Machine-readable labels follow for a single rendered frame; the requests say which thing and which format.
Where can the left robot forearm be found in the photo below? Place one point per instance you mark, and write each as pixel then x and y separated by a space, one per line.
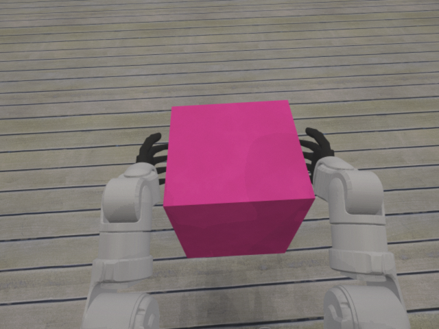
pixel 126 211

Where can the right robot forearm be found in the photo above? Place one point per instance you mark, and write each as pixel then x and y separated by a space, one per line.
pixel 359 242

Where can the carton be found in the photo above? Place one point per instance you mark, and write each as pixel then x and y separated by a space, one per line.
pixel 236 179

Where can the robot left hand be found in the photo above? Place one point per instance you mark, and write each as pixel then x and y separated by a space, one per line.
pixel 147 152

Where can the right robot upper arm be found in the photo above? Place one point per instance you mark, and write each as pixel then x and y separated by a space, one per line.
pixel 363 307

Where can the robot right hand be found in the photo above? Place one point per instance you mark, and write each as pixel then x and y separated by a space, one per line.
pixel 320 150

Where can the left robot upper arm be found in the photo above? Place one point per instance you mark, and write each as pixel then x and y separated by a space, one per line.
pixel 122 311

